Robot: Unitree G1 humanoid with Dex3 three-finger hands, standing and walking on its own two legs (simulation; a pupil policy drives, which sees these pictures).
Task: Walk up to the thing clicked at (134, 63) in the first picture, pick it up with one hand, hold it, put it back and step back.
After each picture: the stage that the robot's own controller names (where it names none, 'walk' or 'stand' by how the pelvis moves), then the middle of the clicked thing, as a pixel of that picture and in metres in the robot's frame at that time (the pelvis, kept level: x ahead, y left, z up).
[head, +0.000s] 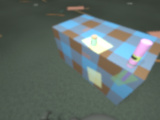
stand; (137, 55) +0.59 -0.33 +0.05
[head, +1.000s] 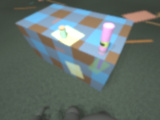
sink last; (105, 40) +0.62 -0.04 +0.08
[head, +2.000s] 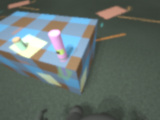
rise first; (59, 48) +0.48 +0.28 +0.10
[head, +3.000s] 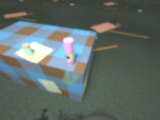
stand; (69, 53) +0.52 +0.21 +0.07
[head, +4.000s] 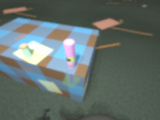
stand; (70, 55) +0.48 +0.19 +0.07
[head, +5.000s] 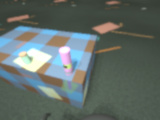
stand; (67, 62) +0.44 +0.22 +0.05
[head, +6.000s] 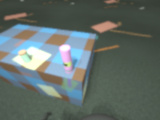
stand; (67, 60) +0.45 +0.22 +0.05
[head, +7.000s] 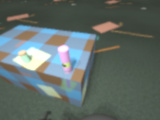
stand; (66, 61) +0.45 +0.23 +0.05
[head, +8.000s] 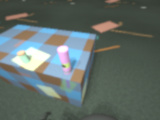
stand; (65, 61) +0.44 +0.23 +0.05
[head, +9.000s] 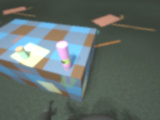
rise first; (65, 57) +0.46 +0.23 +0.05
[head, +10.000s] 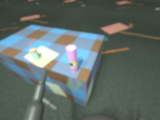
rise first; (73, 60) +0.46 +0.21 +0.05
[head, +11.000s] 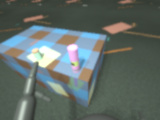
go down; (74, 60) +0.46 +0.20 +0.05
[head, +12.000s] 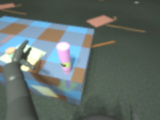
go down; (65, 60) +0.43 +0.19 +0.07
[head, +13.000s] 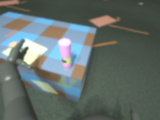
approach; (66, 56) +0.46 +0.19 +0.08
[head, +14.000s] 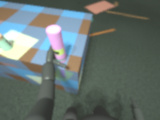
close in; (58, 47) +0.47 +0.21 +0.12
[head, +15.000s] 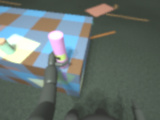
lift; (60, 52) +0.44 +0.20 +0.12
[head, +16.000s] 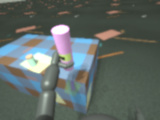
lift; (65, 52) +0.33 +0.16 +0.28
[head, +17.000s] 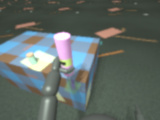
hold; (66, 57) +0.33 +0.17 +0.23
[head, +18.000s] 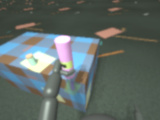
hold; (66, 60) +0.33 +0.16 +0.22
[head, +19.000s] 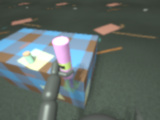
crouch; (64, 61) +0.32 +0.17 +0.21
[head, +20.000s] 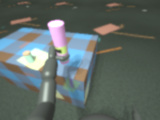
crouch; (61, 45) +0.40 +0.20 +0.25
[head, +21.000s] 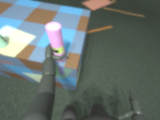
lower; (57, 45) +0.48 +0.20 +0.11
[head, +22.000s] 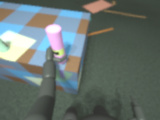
lower; (58, 47) +0.47 +0.20 +0.12
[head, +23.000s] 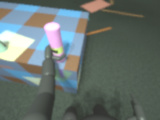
lower; (56, 46) +0.48 +0.20 +0.12
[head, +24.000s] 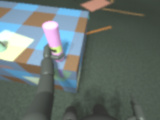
lower; (55, 45) +0.49 +0.20 +0.12
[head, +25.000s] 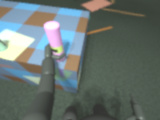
rest; (56, 45) +0.48 +0.20 +0.12
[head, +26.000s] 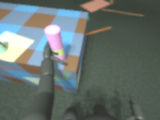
withdraw; (57, 47) +0.47 +0.19 +0.12
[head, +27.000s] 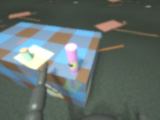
sink last; (72, 60) +0.43 +0.17 +0.09
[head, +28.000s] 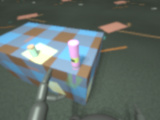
stand; (74, 56) +0.48 +0.18 +0.09
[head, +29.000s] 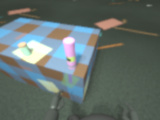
stand; (70, 55) +0.46 +0.19 +0.10
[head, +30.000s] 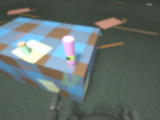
stand; (70, 54) +0.47 +0.19 +0.11
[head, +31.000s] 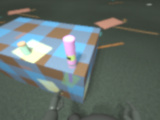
stand; (70, 54) +0.46 +0.19 +0.11
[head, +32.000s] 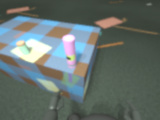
stand; (70, 53) +0.46 +0.19 +0.11
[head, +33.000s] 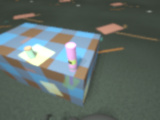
stand; (72, 58) +0.47 +0.19 +0.07
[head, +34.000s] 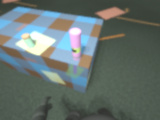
walk; (76, 46) +0.53 +0.15 +0.08
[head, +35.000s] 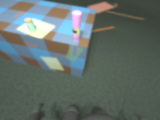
walk; (76, 28) +0.72 +0.20 +0.07
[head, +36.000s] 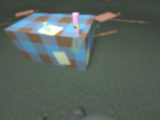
stand; (76, 25) +1.01 +0.30 +0.07
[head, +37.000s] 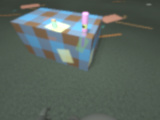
stand; (84, 24) +1.04 +0.17 +0.06
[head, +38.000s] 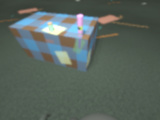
stand; (80, 26) +1.05 +0.21 +0.05
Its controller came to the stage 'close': yes
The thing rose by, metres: 0.19
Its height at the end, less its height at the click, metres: +0.00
